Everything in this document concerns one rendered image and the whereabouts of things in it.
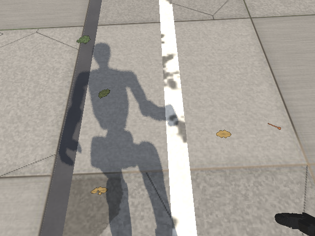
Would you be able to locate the right robot hand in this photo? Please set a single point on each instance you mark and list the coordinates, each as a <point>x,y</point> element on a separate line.
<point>303,222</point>

